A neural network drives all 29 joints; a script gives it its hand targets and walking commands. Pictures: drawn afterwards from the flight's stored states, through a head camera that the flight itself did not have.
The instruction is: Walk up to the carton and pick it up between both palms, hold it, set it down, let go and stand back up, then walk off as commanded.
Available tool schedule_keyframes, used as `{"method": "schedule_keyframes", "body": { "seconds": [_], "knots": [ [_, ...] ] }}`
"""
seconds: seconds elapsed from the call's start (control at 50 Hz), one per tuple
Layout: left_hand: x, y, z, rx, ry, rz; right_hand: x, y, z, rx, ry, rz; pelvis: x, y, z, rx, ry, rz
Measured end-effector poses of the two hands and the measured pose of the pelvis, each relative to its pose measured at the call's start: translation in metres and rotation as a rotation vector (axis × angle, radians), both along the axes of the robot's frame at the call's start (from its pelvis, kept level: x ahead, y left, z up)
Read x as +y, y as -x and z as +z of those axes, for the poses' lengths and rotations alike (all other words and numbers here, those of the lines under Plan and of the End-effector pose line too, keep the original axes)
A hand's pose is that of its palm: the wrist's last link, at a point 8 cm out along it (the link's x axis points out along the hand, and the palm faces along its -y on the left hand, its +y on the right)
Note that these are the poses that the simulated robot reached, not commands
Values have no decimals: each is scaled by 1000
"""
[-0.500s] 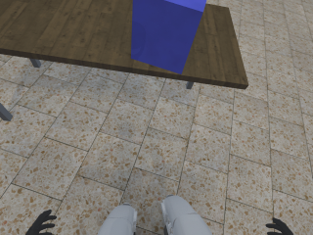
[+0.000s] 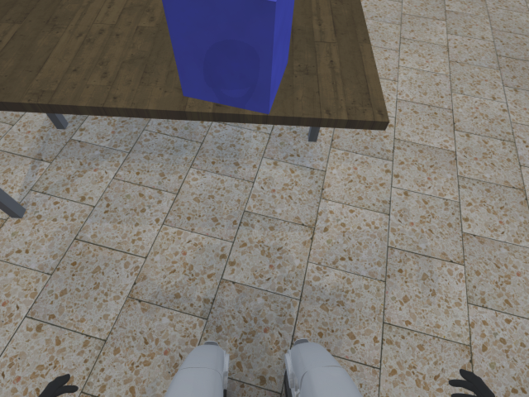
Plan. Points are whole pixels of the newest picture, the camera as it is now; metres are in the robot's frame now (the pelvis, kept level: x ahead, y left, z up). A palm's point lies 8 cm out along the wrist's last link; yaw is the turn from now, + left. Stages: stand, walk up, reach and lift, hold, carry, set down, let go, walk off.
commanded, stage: walk off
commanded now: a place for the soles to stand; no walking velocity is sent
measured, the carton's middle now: (236, 30) +0.80 +0.07 +0.05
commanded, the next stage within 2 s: none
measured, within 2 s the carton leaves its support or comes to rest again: neither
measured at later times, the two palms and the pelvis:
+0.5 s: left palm out of the picture +0.08 +0.34 -0.04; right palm out of the picture +0.05 -0.31 -0.14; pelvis -0.04 +0.00 +0.00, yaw +2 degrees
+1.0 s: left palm out of the picture -0.07 +0.45 -0.13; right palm out of the picture -0.01 -0.20 -0.01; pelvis -0.11 +0.14 +0.03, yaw +4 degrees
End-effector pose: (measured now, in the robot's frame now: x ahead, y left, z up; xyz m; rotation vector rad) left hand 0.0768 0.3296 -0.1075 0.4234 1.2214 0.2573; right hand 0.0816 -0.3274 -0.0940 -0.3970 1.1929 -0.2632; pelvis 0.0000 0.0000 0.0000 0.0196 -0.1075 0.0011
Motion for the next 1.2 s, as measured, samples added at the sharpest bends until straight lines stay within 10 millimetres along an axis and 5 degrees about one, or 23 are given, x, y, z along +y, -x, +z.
{"method": "schedule_keyframes", "body": {
  "seconds": [0.12,0.24,0.34,0.54,0.68,0.88,1.02,1.12,1.16,1.2],
  "knots": [
    [-26,-3,34,-53,-64,-4,-17,4,-27,8,-88,-23,-26,6,3,-23,-36,3],
    [-27,-21,69,-129,-130,-30,-12,9,-42,33,-152,-29,-32,13,11,-4,-34,12],
    [-20,-25,80,-175,-158,-42,-2,16,-48,37,-176,-28,-26,20,11,-7,-26,14],
    [19,3,62,-223,-124,-19,28,33,-38,5,-129,-28,13,47,2,-41,17,33],
    [68,24,19,-281,-35,7,68,62,-21,-15,-35,2,67,81,-15,-33,71,70],
    [101,99,-24,-92,110,55,112,89,51,-52,109,49,119,106,10,-12,106,51],
    [123,161,-17,64,143,85,134,90,83,-57,149,41,145,112,31,42,122,51],
    [159,231,-13,174,80,129,156,66,67,-131,138,44,165,121,19,25,88,23],
    [173,237,-21,175,70,164,172,70,54,-129,125,66,176,125,10,22,117,44],
    [186,220,-33,112,74,162,187,83,41,-105,122,85,188,131,-1,41,136,56]
  ]
}}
